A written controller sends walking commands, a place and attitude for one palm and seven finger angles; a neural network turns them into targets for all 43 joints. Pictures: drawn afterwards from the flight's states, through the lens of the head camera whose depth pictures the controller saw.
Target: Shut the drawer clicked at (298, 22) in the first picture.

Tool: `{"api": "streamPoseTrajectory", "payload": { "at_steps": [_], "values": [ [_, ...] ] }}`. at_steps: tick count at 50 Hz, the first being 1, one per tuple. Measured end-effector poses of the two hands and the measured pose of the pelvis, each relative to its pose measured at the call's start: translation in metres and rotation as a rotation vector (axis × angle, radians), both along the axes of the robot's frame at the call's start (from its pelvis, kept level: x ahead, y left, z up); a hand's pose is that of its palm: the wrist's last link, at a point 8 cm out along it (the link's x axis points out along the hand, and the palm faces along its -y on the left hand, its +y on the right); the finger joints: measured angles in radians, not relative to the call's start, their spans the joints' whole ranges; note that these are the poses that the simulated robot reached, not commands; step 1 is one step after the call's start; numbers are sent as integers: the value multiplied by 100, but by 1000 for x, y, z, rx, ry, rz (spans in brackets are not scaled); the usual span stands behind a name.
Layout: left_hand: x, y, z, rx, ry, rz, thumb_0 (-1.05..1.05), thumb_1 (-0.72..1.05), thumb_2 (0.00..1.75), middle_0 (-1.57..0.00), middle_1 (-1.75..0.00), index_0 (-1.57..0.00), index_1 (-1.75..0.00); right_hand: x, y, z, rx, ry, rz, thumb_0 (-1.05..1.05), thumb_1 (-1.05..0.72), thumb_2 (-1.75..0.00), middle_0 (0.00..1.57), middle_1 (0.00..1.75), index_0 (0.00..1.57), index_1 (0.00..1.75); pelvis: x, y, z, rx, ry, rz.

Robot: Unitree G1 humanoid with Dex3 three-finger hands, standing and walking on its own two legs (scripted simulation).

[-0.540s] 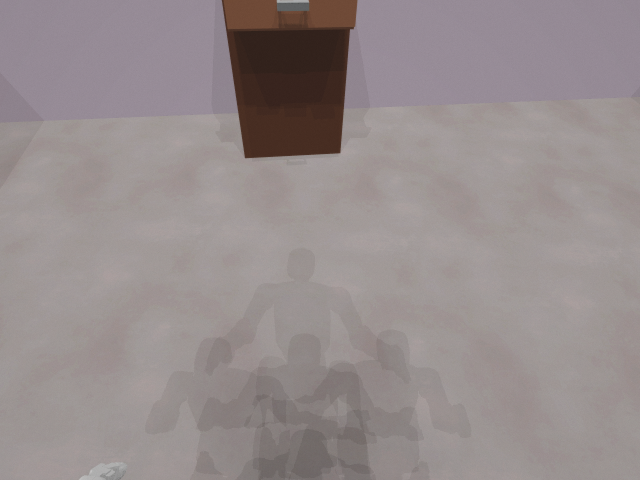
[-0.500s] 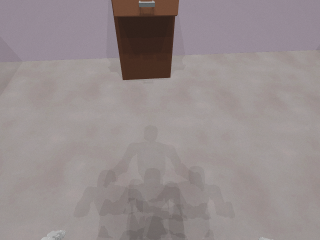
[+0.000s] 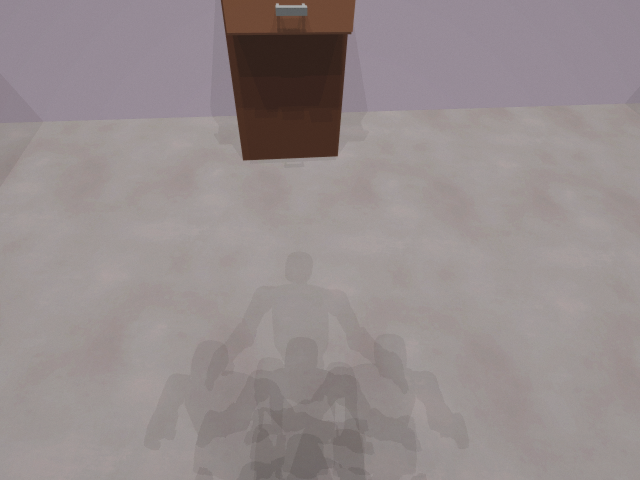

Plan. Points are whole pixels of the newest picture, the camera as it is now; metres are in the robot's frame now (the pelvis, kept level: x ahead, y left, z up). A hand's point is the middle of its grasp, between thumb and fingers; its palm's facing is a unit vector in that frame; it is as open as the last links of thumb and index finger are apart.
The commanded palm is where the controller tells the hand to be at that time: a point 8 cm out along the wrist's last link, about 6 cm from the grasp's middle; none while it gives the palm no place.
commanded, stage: stand and wait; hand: left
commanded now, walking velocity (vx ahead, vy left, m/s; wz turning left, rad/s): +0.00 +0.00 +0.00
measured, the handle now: (290, 8) +1.51 +0.19 +0.02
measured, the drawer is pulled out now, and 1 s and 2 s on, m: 0.21 0.21 0.21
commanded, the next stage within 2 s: look at it before walking up in 0.28 s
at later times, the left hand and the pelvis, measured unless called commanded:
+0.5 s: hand out of the picture +0.07 +0.24 -0.15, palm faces -0.04 -0.94 -0.33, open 7.4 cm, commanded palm none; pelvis -0.01 -0.01 +0.00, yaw +0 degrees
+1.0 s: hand out of the picture +0.07 +0.24 -0.15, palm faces -0.04 -0.94 -0.34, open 7.4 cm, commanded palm none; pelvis -0.01 -0.01 +0.00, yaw +0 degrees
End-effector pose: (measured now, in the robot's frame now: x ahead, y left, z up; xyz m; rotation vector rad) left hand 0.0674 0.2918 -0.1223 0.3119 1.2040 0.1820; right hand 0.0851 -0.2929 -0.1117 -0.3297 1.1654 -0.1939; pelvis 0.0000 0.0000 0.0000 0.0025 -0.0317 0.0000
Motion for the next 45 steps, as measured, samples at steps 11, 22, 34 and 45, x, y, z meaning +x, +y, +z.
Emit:
{"api": "streamPoseTrajectory", "payload": {
  "at_steps": [11, 22, 34, 45],
  "values": [
    [-8, 0, 3, 10, 16, -4, 0, 91, 90, -20, -30, -20, -30, -24, -4, -4, 8, 44, -20, 1, -90, -90, 20, 30, 21, 30, -7, -2, 2, 1, -2, -4],
    [-5, -6, 5, 4, -1, -15, 0, 91, 90, -20, -30, -20, -30, -27, -3, -6, 22, 43, -20, 1, -90, -90, 20, 30, 21, 30, -11, -5, 2, 2, 1, -5],
    [-5, -10, 4, 0, 2, -14, 0, 91, 90, -20, -30, -20, -30, -23, -6, -4, 19, 36, -19, 1, -90, -90, 20, 30, 21, 30, -10, -7, 3, 2, 2, -6],
    [-6, -9, 4, 2, 11, -11, 0, 91, 90, -20, -30, -20, -30, -19, -9, -2, 12, 32, -16, 1, -90, -90, 20, 30, 21, 30, -8, -9, 3, 1, 2, -7]
  ]
}}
